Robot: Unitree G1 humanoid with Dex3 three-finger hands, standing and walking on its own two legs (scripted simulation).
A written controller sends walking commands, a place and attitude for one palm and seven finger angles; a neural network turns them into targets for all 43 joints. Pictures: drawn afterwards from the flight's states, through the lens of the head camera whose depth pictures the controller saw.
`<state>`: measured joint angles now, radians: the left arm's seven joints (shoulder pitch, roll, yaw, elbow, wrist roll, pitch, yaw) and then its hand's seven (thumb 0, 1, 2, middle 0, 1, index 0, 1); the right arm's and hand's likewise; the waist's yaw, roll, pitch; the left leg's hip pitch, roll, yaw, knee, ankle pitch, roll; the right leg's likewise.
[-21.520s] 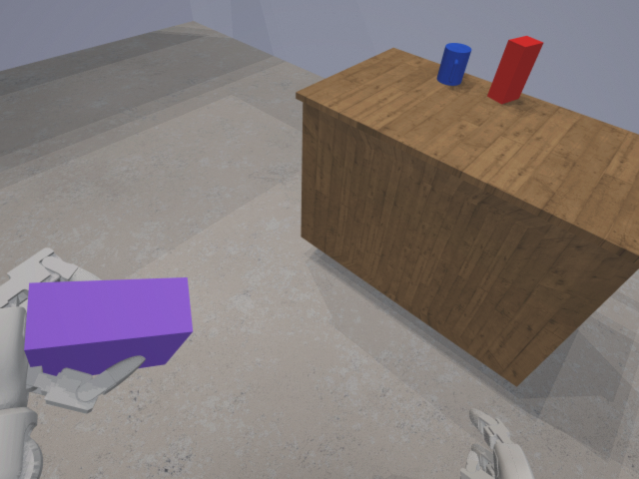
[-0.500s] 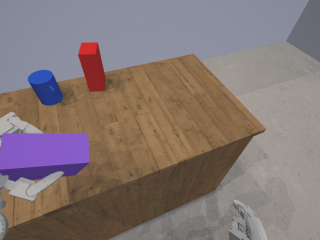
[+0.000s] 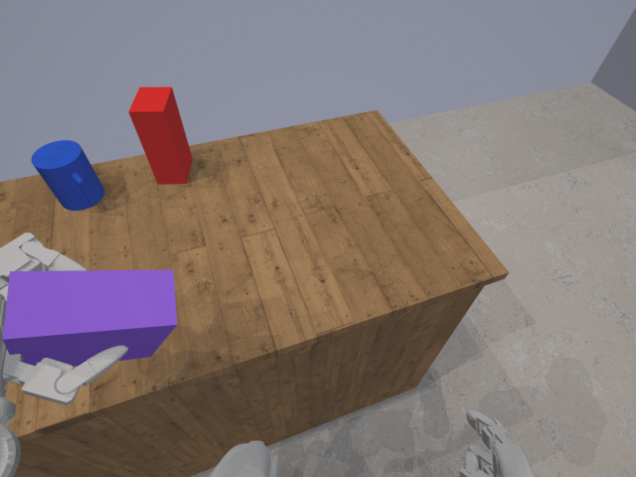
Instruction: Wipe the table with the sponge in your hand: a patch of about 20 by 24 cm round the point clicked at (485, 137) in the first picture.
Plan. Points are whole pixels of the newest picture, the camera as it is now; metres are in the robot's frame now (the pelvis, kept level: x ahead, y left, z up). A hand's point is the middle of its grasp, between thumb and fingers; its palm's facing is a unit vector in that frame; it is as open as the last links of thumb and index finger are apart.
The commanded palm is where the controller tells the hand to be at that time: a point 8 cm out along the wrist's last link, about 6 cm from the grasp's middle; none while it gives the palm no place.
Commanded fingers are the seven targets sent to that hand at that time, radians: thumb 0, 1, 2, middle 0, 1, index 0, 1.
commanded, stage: shuffle to correct the standing spot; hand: left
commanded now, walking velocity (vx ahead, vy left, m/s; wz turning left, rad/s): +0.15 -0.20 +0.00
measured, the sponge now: (117, 320) +0.22 +0.22 +0.13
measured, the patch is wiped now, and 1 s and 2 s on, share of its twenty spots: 0.00 0.00 0.00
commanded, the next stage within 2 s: none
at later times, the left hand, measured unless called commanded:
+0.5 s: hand (193, 326) +0.21 +0.14 +0.16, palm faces +0.46 -0.80 -0.39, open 9.6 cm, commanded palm +0.16 +0.16 +0.18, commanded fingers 0.00 0.10 1.30 -1.20 -1.60 -1.20 -1.60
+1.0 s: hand (316, 346) +0.22 +0.03 +0.14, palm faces +0.49 -0.76 -0.42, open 9.6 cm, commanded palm +0.18 +0.04 +0.18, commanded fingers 0.00 0.10 1.30 -1.20 -1.60 -1.20 -1.60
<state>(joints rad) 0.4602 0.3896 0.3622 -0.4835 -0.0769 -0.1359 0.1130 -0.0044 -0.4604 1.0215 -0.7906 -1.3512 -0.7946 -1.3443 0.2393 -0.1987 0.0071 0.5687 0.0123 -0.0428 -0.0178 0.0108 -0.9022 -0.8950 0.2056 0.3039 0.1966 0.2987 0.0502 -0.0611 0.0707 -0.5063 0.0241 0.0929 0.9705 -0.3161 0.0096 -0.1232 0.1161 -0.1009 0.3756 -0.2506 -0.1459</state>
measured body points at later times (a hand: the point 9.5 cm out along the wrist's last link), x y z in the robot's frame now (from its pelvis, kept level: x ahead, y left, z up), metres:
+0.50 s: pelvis +0.01 -0.12 -0.01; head +0.03 -0.12 +0.44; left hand +0.18 +0.18 +0.18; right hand +0.15 -0.36 -0.11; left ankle +0.00 -0.01 -0.68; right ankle +0.02 -0.22 -0.74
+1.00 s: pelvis +0.03 -0.25 +0.00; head +0.03 -0.27 +0.45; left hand +0.19 +0.07 +0.16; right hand +0.18 -0.47 -0.11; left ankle +0.01 -0.10 -0.66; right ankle +0.05 -0.27 -0.74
